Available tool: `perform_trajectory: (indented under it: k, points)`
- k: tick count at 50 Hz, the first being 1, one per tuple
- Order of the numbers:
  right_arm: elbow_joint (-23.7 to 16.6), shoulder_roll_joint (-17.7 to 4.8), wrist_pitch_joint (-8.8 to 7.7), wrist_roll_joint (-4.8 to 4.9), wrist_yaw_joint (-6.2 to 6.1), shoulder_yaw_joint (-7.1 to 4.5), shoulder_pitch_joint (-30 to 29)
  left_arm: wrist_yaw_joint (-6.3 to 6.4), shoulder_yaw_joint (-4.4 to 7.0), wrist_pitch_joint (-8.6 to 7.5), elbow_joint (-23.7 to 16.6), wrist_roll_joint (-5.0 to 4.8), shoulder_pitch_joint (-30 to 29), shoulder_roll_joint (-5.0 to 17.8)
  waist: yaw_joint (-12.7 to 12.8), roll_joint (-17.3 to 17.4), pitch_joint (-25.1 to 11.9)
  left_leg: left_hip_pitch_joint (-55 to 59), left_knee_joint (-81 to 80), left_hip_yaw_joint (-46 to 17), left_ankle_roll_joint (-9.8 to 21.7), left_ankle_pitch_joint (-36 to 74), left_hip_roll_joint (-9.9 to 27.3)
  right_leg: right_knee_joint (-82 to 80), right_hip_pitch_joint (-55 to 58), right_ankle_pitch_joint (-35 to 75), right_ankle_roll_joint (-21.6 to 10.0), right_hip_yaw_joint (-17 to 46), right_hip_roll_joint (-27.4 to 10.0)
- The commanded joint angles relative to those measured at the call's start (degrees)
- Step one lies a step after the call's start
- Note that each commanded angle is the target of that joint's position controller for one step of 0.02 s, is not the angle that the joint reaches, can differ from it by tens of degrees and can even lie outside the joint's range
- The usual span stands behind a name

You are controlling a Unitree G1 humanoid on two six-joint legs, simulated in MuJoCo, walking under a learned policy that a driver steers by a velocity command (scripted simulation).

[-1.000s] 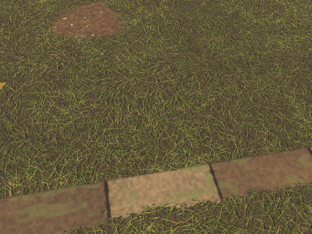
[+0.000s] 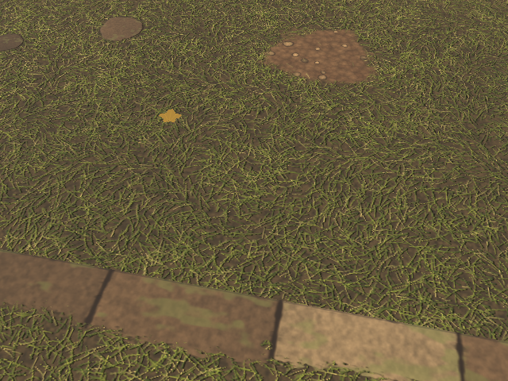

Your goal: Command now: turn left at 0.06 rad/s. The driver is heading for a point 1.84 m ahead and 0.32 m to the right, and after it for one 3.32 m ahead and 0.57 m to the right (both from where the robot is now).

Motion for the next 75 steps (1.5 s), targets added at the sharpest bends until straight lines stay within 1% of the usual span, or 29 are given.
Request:
perform_trajectory:
  k: [1,22,24,27,28,30,32,33,34,35,36,37,39,41,44,47,53,55,57,58,59,60,61,62,63,64,67,71,75]
  points:
    - [-3.3,-7.0,-1.35,0.06,-0.27,-1.71,-0.3,0.53,1.53,-0.55,-2.0,-0.14,-1.3,6.2,-0.4,5.3,-1.0,-2.4,-7.3,-5.7,2.2,7.1,5.1,-2.1,0.8,6.2,-0.5,0.4,-0.8]
    - [3.9,-5.8,-1.89,0.68,-0.6,-1.45,2.4,2.04,1.7,0.03,8.3,-0.69,1.5,6.5,-0.2,1.6,-1.1,-1.3,-6.5,-2.6,1.8,11.3,2.6,-3.0,2.6,8.8,-0.1,0.7,-1.0]
    - [5.3,-6.9,-1.47,1.06,-0.96,-1.9,3.9,2.18,1.63,0.21,9.4,-1.07,2.6,5.8,-0.7,3.3,-1.4,-1.3,-8.4,-3.1,2.9,-5.7,2.0,-0.3,0.8,-3.4,-0.7,-2.5,1.7]
    - [6.2,-11.0,-1.6,1.9,-1.21,-3.04,7.2,1.64,1.41,-1.42,7.1,-1.69,-1.1,4.6,-2.9,11.6,4.8,-2.9,-18.2,-18.6,9.9,-31.8,12.0,11.9,-11.4,-12.2,-2.6,-5.1,3.4]
    - [6.6,-11.6,-2.14,2.22,-1.31,-3.28,7.8,1.16,1.4,-2.44,6.2,-2.08,-2.2,4.6,-3.2,12.7,6.9,-4.3,-20.4,-23.8,12.2,-31.9,15.4,15.3,-13.1,-11.8,-3.9,-2.9,1.5]
    - [6.4,-10.8,-3.12,2.37,-1.23,-3.08,5.6,0.01,1.52,-4.16,6.1,-2.92,-1.3,4.6,-1.6,12.0,7.8,-2.8,-20.1,-24.1,12.8,-25.0,17.0,14.2,-14.6,-14.7,-6.6,-1.1,-0.9]
    - [5.1,-10.4,-2.94,3.31,-0.99,-2.88,-0.2,-0.91,1.8,-5.32,9.7,-2.81,6.6,4.2,3.2,8.8,4.8,-8.5,-15.8,-14.8,9.1,-16.6,11.9,0.0,1.4,-4.1,-7.9,-4.0,0.9]
    - [4.6,-9.0,-2.97,2.9,-0.93,-2.52,-1.4,-1.07,2.38,-5.3,12.6,-2.06,11.9,4.8,4.9,6.1,2.7,-12.4,-9.6,-9.6,6.9,-11.2,7.9,-2.2,10.3,1.2,-6.9,-3.4,2.2]
    - [3.7,-4.9,-3.33,2.1,-0.65,-1.32,-2.6,-0.94,3.15,-5.31,14.2,-1.43,18.7,7.7,6.7,-3.9,-0.2,-18.6,6.9,-1.4,3.2,-6.8,2.3,-8.6,17.9,-5.1,-8.5,9.9,-6.7]
    - [0.7,-4.1,-4.26,2.76,-1.13,-1.31,-3.3,-1.58,4.57,-5.65,14.2,-1.23,23.1,15.2,7.0,-17.9,-0.6,-29.9,22.2,2.3,0.8,-14.4,-3.5,-18.4,21.8,-14.5,-16.9,35.4,-19.0]
    - [1.5,-7.1,-5.11,4.16,-1.22,-2.06,-2.0,-1.69,3.32,-6.3,12.8,-0.53,18.8,11.8,4.8,-11.1,2.1,-34.1,32.4,-3.1,1.5,-16.2,-0.4,-19.9,18.9,-18.9,-19.6,39.7,-21.6]
    - [2.5,-7.5,-5.82,4.64,-0.66,-2.17,-0.6,-1.43,2.47,-6.64,11.1,-0.99,14.8,8.5,3.0,-7.3,5.2,-37.0,35.4,-4.4,2.7,-9.8,2.3,-19.6,17.9,-19.0,-17.9,33.7,-19.5]
    - [3.6,-7.8,-6.56,3.25,-0.13,-2.61,-1.2,-1.47,1.89,-6.51,9.5,-1.42,11.4,7.3,1.7,-4.5,5.5,-37.9,33.3,-1.9,3.4,0.0,5.8,-20.2,17.9,-9.4,-14.0,23.3,-15.4]
    - [3.6,-7.0,-6.52,2.38,0.74,-2.77,-2.8,-1.29,0.9,-5.89,9.9,-0.97,13.5,4.6,2.0,-5.1,3.5,-34.3,29.9,0.4,2.5,5.7,6.9,-20.5,17.3,4.1,-12.0,14.6,-11.6]
    - [2.4,-4.4,-5.93,2.36,1.37,-2.05,-6.7,-0.32,0.78,-5.1,10.1,-0.71,16.0,6.0,2.6,-4.1,3.1,-33.6,23.2,3.3,0.2,10.2,6.4,-20.6,16.4,17.9,-12.5,8.1,-9.8]
    - [0.2,-2.7,-6.07,2.68,1.82,-1.04,-13.6,0.48,0.77,-4.62,9.5,-0.64,16.5,7.4,4.0,-4.0,4.8,-28.4,11.1,5.2,-0.7,17.0,4.9,-22.6,11.4,18.2,-12.1,4.2,-8.3]
    - [-2.1,-4.7,-6.7,3.2,3.37,-1.02,-19.8,0.77,1.51,-4.17,10.2,-1.77,19.1,8.6,2.9,-4.5,6.9,-24.3,0.7,4.7,2.3,18.4,3.3,-20.9,16.4,23.3,-11.9,2.8,-12.5]
    - [-1.3,-7.1,-6.83,2.93,3.41,-2.0,-16.0,0.81,2.18,-3.74,9.5,-1.49,17.8,10.0,-0.5,-5.8,2.6,-17.2,0.4,5.8,4.4,15.2,1.0,-14.2,19.4,41.0,-10.7,1.8,-13.1]
    - [3.7,-11.1,-6.38,3.07,2.46,-4.28,0.7,0.84,2.24,-2.78,8.5,-0.75,16.2,10.0,-9.1,-6.0,-8.3,5.1,0.3,7.1,7.8,14.9,-1.0,5.4,14.5,53.4,-8.3,-0.8,-9.8]
    - [6.1,-14.9,-5.91,2.29,1.65,-5.22,11.2,0.88,1.25,-2.79,6.9,0.42,17.0,7.4,-11.8,1.3,-16.9,24.3,2.4,-6.9,11.3,11.9,10.7,24.0,-0.2,33.2,-7.1,-2.0,-6.3]
    - [7.7,-16.8,-5.99,1.79,2.46,-5.16,12.7,0.05,-1.07,-4.01,7.0,-0.43,25.5,-1.7,-5.9,17.9,-26.0,38.8,-7.5,-36.7,20.4,-5.6,23.5,42.8,-19.2,-15.3,-4.4,1.5,5.5]
    - [7.7,-10.7,-6.14,2.07,2.49,-3.63,10.5,-0.39,0.61,-5.6,6.7,-2.19,19.7,5.5,-8.0,11.5,-19.8,33.0,-13.8,-39.4,17.4,-10.9,21.6,48.8,-24.9,-17.0,-5.6,7.4,2.9]
    - [7.3,-9.1,-6.42,2.15,2.39,-3.02,5.0,-0.51,1.65,-6.48,4.2,-3.73,13.2,8.5,-6.6,8.9,-10.0,24.0,-15.1,-30.0,15.0,-6.5,20.0,49.0,-28.1,-11.7,-6.5,5.3,0.1]
    - [6.8,-8.6,-6.78,1.94,2.52,-2.77,0.7,-0.05,1.58,-6.89,3.5,-3.45,10.4,8.0,-4.6,3.0,-5.8,15.1,-16.6,-22.9,14.1,2.5,18.0,46.4,-25.7,-6.1,-6.4,4.1,-2.9]
    - [6.8,-7.5,-7.15,1.37,2.77,-2.54,-1.6,0.28,1.95,-6.7,3.4,-2.64,9.6,7.3,-2.8,1.9,-3.5,8.8,-17.8,-17.4,13.6,9.2,15.8,43.5,-23.3,-2.9,-5.9,3.6,-4.6]
    - [7.1,-6.4,-7.47,0.79,2.89,-2.24,-2.6,0.27,1.98,-6.02,3.6,-2.23,11.2,6.1,-0.8,3.6,-3.7,5.1,-19.4,-13.7,13.3,11.7,14.1,41.8,-19.6,-1.0,-5.8,4.1,-6.2]
    - [9.2,-6.5,-8.11,1.48,2.85,-2.15,-1.6,0.46,1.94,-4.19,2.8,-1.79,10.9,4.1,0.8,4.3,-1.4,-0.3,-23.1,-8.5,14.3,13.9,12.9,36.4,-19.1,0.2,-4.3,2.9,-7.5]
    - [11.3,-9.1,-7.65,1.45,1.34,-2.62,2.3,0.38,1.92,-4.07,-1.2,-0.84,1.2,4.4,-1.3,3.1,2.0,0.3,-25.3,-4.8,14.1,15.0,11.9,22.6,-25.9,11.8,-2.0,1.9,-7.8]
    - [13.3,-10.8,-7.08,2.13,0.61,-2.74,6.7,-0.56,1.1,-4.94,-3.7,-1.18,-7.4,3.1,-4.5,2.8,2.6,1.8,-24.9,-0.6,12.0,16.0,10.5,8.2,-21.8,21.9,-1.9,-1.2,-4.6]
Velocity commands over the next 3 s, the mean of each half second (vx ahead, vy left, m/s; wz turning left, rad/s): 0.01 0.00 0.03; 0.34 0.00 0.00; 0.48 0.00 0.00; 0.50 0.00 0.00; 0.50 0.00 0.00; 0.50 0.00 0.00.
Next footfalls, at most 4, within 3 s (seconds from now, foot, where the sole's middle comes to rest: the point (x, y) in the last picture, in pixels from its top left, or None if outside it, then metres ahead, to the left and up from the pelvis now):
1.14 left None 0.44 0.10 -0.77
1.68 right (316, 304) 0.74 -0.15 -0.77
2.24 left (243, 215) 1.06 0.08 -0.77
2.78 right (311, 154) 1.36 -0.16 -0.77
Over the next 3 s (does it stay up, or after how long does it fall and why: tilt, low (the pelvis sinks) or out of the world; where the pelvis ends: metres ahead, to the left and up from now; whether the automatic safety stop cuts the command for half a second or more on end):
stays up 1.29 -0.08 0.01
